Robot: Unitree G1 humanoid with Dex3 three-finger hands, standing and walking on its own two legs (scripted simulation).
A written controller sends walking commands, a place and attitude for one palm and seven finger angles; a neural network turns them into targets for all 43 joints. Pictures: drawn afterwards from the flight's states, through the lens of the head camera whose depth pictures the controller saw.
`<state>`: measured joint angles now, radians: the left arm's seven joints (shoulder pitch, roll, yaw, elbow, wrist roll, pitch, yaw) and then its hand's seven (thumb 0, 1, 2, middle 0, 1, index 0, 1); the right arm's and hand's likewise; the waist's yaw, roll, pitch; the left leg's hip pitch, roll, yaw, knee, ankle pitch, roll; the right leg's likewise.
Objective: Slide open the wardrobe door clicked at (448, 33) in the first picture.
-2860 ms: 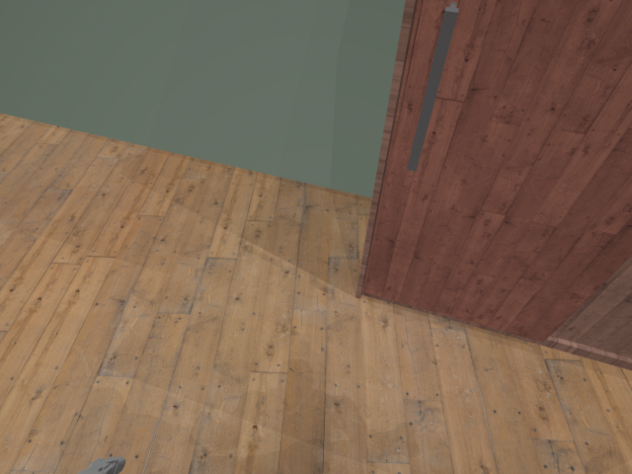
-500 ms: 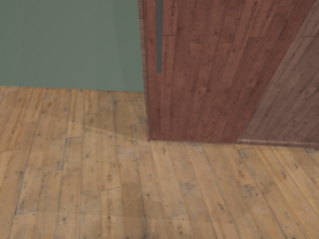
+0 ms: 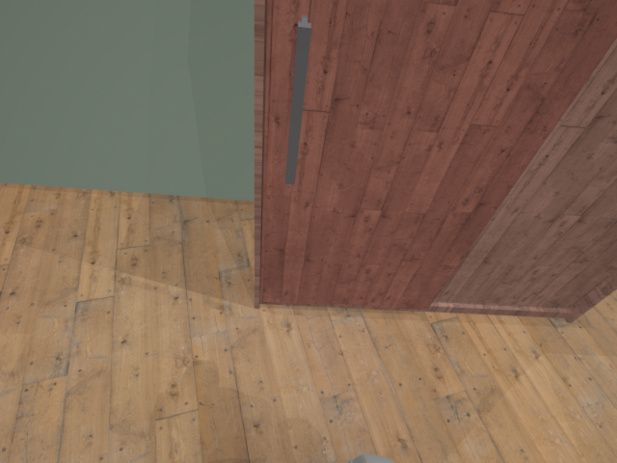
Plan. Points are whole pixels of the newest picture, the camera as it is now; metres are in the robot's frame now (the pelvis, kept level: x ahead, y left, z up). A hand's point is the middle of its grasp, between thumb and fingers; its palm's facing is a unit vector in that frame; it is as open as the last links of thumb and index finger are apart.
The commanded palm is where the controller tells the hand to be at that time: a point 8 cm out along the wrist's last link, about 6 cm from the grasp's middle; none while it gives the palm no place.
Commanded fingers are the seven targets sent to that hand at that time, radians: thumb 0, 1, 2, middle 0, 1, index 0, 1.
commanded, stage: take the last steps up to it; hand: left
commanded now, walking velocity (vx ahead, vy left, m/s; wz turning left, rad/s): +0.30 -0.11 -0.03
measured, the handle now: (296, 110) +0.73 +0.07 +0.07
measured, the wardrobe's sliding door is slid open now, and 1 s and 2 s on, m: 0.00 0.00 0.00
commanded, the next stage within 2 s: come to a stop and stand still in 0.38 s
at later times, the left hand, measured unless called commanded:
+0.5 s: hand (254, 385) +0.27 +0.09 -0.18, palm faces +0.06 -0.98 -0.21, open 7.1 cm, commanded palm none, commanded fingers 0.00 0.90 0.90 -0.20 -0.30 -0.20 -0.30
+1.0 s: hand (253, 429) +0.21 +0.08 -0.19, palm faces +0.07 -0.96 -0.28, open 7.4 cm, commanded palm none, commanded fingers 0.00 0.90 0.90 -0.20 -0.30 -0.20 -0.30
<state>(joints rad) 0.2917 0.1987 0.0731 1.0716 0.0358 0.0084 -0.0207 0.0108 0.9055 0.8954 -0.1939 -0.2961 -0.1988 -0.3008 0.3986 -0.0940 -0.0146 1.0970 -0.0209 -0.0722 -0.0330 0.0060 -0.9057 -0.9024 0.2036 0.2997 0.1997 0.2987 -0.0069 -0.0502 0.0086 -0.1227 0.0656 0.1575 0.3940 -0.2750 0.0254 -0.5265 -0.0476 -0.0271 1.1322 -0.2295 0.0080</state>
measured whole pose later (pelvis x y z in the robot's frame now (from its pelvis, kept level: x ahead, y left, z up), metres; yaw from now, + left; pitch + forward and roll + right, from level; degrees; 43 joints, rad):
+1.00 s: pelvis +0.20 -0.12 -0.03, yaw +1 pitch -1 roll +1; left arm 0.30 0.20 0.04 0.96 0.03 0.02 0.03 0.01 0.90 0.90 -0.20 -0.30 -0.20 -0.30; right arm 0.12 -0.16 -0.04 0.94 -0.02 0.03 -0.02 0.01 -0.90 -0.90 0.21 0.30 0.20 0.30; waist 0.04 0.01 0.08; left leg -0.41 0.05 0.09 0.60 -0.18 0.00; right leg -0.27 -0.05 -0.03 0.62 -0.31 0.02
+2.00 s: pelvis +0.03 -0.10 -0.02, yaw +2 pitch -3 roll -2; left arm 0.38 0.22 0.04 1.01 0.03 0.05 0.03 0.01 0.90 0.89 -0.20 -0.30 -0.20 -0.30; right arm 0.32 -0.21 -0.06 0.98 -0.01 0.02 -0.01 0.01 -0.91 -0.90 0.20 0.30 0.20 0.30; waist 0.00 0.01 -0.01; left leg -0.24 0.02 0.00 0.58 -0.34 0.02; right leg -0.27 -0.01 -0.08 0.49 -0.17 -0.01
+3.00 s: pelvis +0.02 -0.06 -0.01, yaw +0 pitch -1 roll +0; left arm 0.31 0.13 0.00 1.09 0.02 -0.01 0.04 0.01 0.90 0.90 -0.19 -0.30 -0.20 -0.30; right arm 0.27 -0.13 -0.01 1.13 -0.01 -0.01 -0.03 0.02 -0.93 -0.90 0.20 0.30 0.20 0.30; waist 0.00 -0.02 0.05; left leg -0.21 -0.01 0.10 0.43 -0.20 0.05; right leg -0.13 -0.05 -0.03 0.41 -0.26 0.04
